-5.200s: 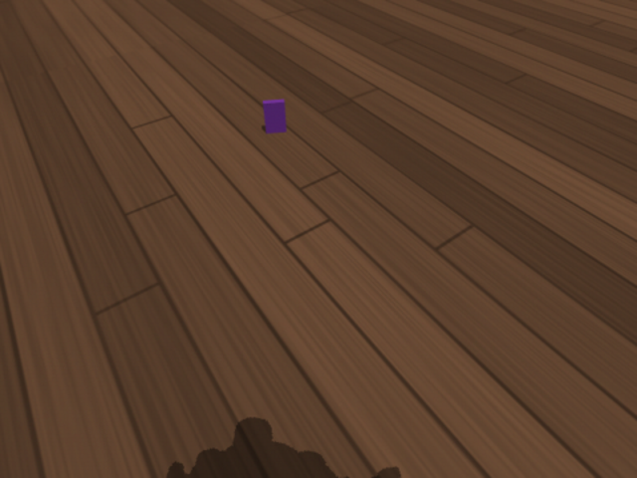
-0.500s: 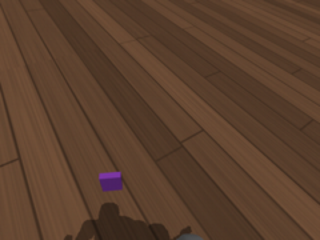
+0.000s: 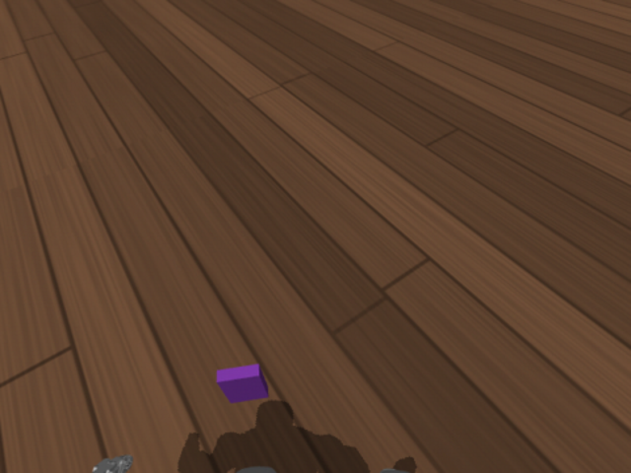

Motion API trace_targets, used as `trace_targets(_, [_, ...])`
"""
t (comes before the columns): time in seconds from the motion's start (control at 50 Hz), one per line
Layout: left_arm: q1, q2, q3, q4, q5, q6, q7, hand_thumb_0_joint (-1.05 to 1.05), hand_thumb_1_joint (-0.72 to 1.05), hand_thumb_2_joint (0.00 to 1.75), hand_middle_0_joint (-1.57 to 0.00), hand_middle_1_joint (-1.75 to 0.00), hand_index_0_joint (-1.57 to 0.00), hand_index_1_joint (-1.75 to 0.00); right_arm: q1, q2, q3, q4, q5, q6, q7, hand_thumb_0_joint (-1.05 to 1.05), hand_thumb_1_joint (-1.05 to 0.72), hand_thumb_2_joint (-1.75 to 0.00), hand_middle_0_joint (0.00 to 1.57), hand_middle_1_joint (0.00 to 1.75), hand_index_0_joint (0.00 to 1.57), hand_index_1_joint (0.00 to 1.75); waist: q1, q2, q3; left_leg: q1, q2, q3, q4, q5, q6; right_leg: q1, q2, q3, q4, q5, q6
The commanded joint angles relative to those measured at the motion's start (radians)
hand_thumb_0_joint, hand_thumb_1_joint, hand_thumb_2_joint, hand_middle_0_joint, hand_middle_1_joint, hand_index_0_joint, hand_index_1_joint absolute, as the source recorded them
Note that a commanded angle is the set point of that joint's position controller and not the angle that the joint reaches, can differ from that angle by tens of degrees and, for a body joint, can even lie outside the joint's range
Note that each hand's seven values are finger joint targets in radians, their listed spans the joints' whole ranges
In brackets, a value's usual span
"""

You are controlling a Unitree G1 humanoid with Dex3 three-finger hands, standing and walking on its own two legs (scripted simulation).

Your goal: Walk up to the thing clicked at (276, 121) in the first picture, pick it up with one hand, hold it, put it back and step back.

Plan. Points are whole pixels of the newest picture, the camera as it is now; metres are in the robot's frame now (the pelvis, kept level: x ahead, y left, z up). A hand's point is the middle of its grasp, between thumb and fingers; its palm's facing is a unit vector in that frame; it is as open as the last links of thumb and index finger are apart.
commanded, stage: walk up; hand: left
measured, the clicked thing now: (244, 384) +0.45 +0.26 -0.67
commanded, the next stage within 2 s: none
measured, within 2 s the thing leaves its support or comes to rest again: neither
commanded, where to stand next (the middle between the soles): +0.10 +0.02 m, yaw +1 degrees
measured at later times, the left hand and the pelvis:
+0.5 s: hand out of the picture +0.07 +0.28 -0.15, palm faces -0.04 -0.94 -0.35, open 7.4 cm; pelvis +0.02 +0.02 +0.00, yaw +0 degrees
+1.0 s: hand out of the picture +0.14 +0.29 -0.16, palm faces -0.02 -0.93 -0.36, open 7.4 cm; pelvis +0.06 +0.02 +0.00, yaw +0 degrees
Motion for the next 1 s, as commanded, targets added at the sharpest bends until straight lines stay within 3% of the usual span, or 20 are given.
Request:
trace_targets(0.0, [-0.002,0.301,0.093,-0.046,0.014,-0.005,0.012,0.00,0.90,0.90,-0.20,-0.30,-0.20,-0.30,0.107,-0.202,-0.058,-0.004,-0.009,-0.017,-0.010,0.00,-0.90,-0.90,0.20,0.30,0.20,0.30,0.008,-0.239,-0.086,-0.052,0.011,-0.003,-0.079,0.086,-0.024,0.058,-0.182,0.273,-0.327,-0.345,-0.143])
trace_targets(0.12, [-0.073,0.238,0.075,-0.045,-0.002,0.034,-0.007,0.00,0.90,0.90,-0.20,-0.30,-0.20,-0.30,0.126,-0.194,-0.062,0.062,-0.024,-0.047,-0.028,0.00,-0.90,-0.90,0.20,0.30,0.20,0.30,-0.030,-0.126,-0.109,0.223,-0.007,0.018,-0.408,0.259,-0.015,-0.124,-0.144,0.174,-0.173,-0.454,-0.069])
trace_targets(0.18, [-0.060,0.228,0.072,-0.003,-0.010,0.051,-0.007,0.00,0.90,0.90,-0.20,-0.30,-0.20,-0.30,-0.029,-0.337,-0.079,0.010,-0.032,-0.059,-0.038,0.00,-0.90,-0.90,0.20,0.30,0.20,0.30,-0.009,0.149,0.018,-0.072,0.355,-0.524,-0.780,-0.378,0.143,-0.130,0.008,0.068,0.209,-0.319,0.030])
trace_targets(0.2, [-0.047,0.261,0.088,0.016,-0.008,0.052,-0.007,0.00,0.90,0.90,-0.20,-0.30,-0.20,-0.30,-0.085,-0.330,-0.076,0.000,-0.029,-0.059,-0.038,0.00,-0.90,-0.90,0.20,0.30,0.20,0.30,0.010,0.115,0.081,-0.165,0.365,-0.510,-0.785,-0.366,0.180,-0.065,-0.025,0.103,0.272,-0.282,0.032])
trace_targets(0.26, [-0.002,0.221,0.076,0.065,-0.017,0.042,-0.013,0.00,0.90,0.90,-0.20,-0.30,-0.20,-0.30,-0.075,-0.240,-0.047,0.015,-0.030,-0.073,-0.037,0.00,-0.90,-0.90,0.20,0.30,0.20,0.30,0.019,0.101,0.013,0.048,0.209,-0.266,-0.655,0.076,0.101,-0.080,-0.015,0.103,0.159,-0.209,0.026])
trace_targets(0.36, [-0.026,0.221,0.068,0.083,-0.004,0.024,-0.005,0.00,0.90,0.90,-0.20,-0.30,-0.20,-0.30,-0.038,-0.291,-0.073,0.015,-0.029,-0.049,-0.024,0.00,-0.90,-0.90,0.20,0.30,0.20,0.30,-0.021,0.162,-0.092,0.142,0.211,-0.207,-0.557,0.178,0.131,0.035,0.007,0.022,-0.016,-0.223,0.032])
trace_targets(0.42, [0.032,0.233,0.070,0.118,0.006,-0.002,0.011,0.00,0.90,0.90,-0.20,-0.30,-0.20,-0.30,-0.060,-0.238,-0.055,0.004,-0.003,-0.030,-0.021,0.00,-0.90,-0.90,0.20,0.30,0.20,0.30,0.018,0.070,-0.154,0.088,0.151,-0.115,-0.399,0.366,0.074,0.250,-0.003,0.054,-0.207,-0.032,0.015])
trace_targets(0.46, [0.039,0.324,0.085,0.119,0.001,-0.007,0.015,0.00,0.90,0.90,-0.20,-0.30,-0.20,-0.30,-0.080,-0.180,-0.035,-0.014,0.009,-0.034,-0.023,0.00,-0.90,-0.90,0.20,0.30,0.20,0.30,0.016,-0.147,-0.159,-0.051,0.015,0.003,-0.230,0.203,0.006,0.292,-0.176,0.332,-0.225,-0.038,-0.089])
trace_targets(0.5, [-0.057,0.345,0.085,0.085,0.001,0.001,0.006,0.00,0.90,0.90,-0.20,-0.30,-0.20,-0.30,-0.033,-0.198,-0.048,0.017,-0.002,-0.036,-0.026,0.00,-0.90,-0.90,0.20,0.30,0.20,0.30,-0.024,-0.184,-0.094,0.015,0.016,-0.004,-0.248,0.044,0.009,0.146,-0.252,0.346,-0.229,-0.146,-0.154])
trace_targets(0.54, [-0.094,0.284,0.063,0.062,-0.009,0.008,0.002,0.00,0.90,0.90,-0.20,-0.30,-0.20,-0.30,0.008,-0.218,-0.052,0.048,-0.003,-0.049,-0.025,0.00,-0.90,-0.90,0.20,0.30,0.20,0.30,-0.052,-0.152,-0.083,0.136,0.029,-0.023,-0.386,0.200,0.025,0.056,-0.171,0.211,-0.158,-0.074,-0.088])
trace_targets(0.58, [-0.097,0.220,0.044,0.060,-0.018,0.004,0.003,0.00,0.90,0.90,-0.20,-0.30,-0.20,-0.30,0.013,-0.260,-0.066,0.058,-0.005,-0.056,-0.027,0.00,-0.90,-0.90,0.20,0.30,0.20,0.30,-0.048,-0.032,-0.102,0.253,0.159,-0.224,-0.494,0.377,0.082,-0.057,-0.031,0.064,0.025,0.007,-0.004])
trace_targets(0.62, [-0.060,0.236,0.053,0.079,-0.012,0.007,0.008,0.00,0.90,0.90,-0.20,-0.30,-0.20,-0.30,-0.009,-0.314,-0.074,0.049,-0.003,-0.055,-0.026,0.00,-0.90,-0.90,0.20,0.30,0.20,0.30,-0.020,0.000,-0.080,0.236,0.299,-0.355,-0.527,0.358,0.193,-0.077,0.015,0.002,0.098,-0.217,0.018])
trace_targets(0.64, [-0.025,0.231,0.055,0.095,-0.011,0.001,0.010,0.00,0.90,0.90,-0.20,-0.30,-0.20,-0.30,-0.046,-0.311,-0.072,0.046,-0.001,-0.051,-0.024,0.00,-0.90,-0.90,0.20,0.30,0.20,0.30,0.004,0.024,-0.067,0.204,0.300,-0.337,-0.503,0.403,0.194,-0.031,0.001,0.015,0.057,-0.220,0.012])
trace_targets(0.7, [0.021,0.266,0.063,0.109,-0.009,-0.026,0.012,0.00,0.90,0.90,-0.20,-0.30,-0.20,-0.30,-0.099,-0.237,-0.051,0.017,0.007,-0.042,-0.024,0.00,-0.90,-0.90,0.20,0.30,0.20,0.30,0.022,-0.021,-0.097,0.078,0.108,-0.089,-0.305,0.552,0.068,0.172,-0.071,0.137,-0.091,0.143,-0.034])
trace_targets(0.74, [0.079,0.345,0.083,0.124,-0.014,-0.029,0.018,0.00,0.90,0.90,-0.20,-0.30,-0.20,-0.30,-0.135,-0.174,-0.036,0.000,0.007,-0.036,-0.028,0.00,-0.90,-0.90,0.20,0.30,0.20,0.30,0.044,-0.142,-0.103,-0.092,-0.013,0.027,-0.104,0.217,0.000,0.295,-0.259,0.372,-0.182,0.264,-0.165])
trace_targets(0.78, [0.059,0.350,0.086,0.099,-0.006,-0.026,0.021,0.00,0.90,0.90,-0.20,-0.30,-0.20,-0.30,-0.142,-0.181,-0.035,-0.004,-0.001,-0.031,-0.031,0.00,-0.90,-0.90,0.20,0.30,0.20,0.30,0.045,-0.167,-0.059,-0.172,0.014,-0.031,-0.084,-0.086,0.004,0.311,-0.341,0.424,-0.202,0.396,-0.233])
trace_targets(0.86, [-0.039,0.295,0.064,0.062,-0.004,-0.019,0.030,0.00,0.90,0.90,-0.20,-0.30,-0.20,-0.30,-0.082,-0.167,-0.041,0.026,0.010,-0.037,-0.018,0.00,-0.90,-0.90,0.20,0.30,0.20,0.30,-0.006,-0.205,-0.099,-0.010,0.022,-0.009,-0.260,0.136,0.009,0.262,-0.207,0.197,-0.116,0.521,-0.125])
trace_targets(0.92, [-0.136,0.243,0.043,0.026,-0.024,-0.002,0.026,0.00,0.90,0.90,-0.20,-0.30,-0.20,-0.30,-0.005,-0.216,-0.069,0.074,-0.002,-0.038,-0.028,0.00,-0.90,-0.90,0.20,0.30,0.20,0.30,-0.070,-0.076,-0.187,0.310,0.091,-0.102,-0.477,0.630,0.030,0.036,-0.087,0.057,0.060,0.252,0.000])
trace_targets(0.96, [-0.092,0.197,0.030,0.036,-0.039,0.026,0.027,0.00,0.90,0.90,-0.20,-0.30,-0.20,-0.30,-0.078,-0.265,-0.070,0.045,-0.009,-0.043,-0.036,0.00,-0.90,-0.90,0.20,0.30,0.20,0.30,-0.029,0.042,-0.190,0.275,0.310,-0.367,-0.600,0.465,0.146,-0.030,0.014,0.051,0.138,-0.291,0.039])
trace_targets(0.98, [-0.050,0.242,0.042,0.062,-0.033,0.036,0.028,0.00,0.90,0.90,-0.20,-0.30,-0.20,-0.30,-0.127,-0.296,-0.078,0.039,-0.002,-0.040,-0.033,0.00,-0.90,-0.90,0.20,0.30,0.20,0.30,-0.022,0.073,-0.166,0.168,0.337,-0.371,-0.606,0.307,0.204,0.044,-0.012,0.072,0.192,-0.396,0.030])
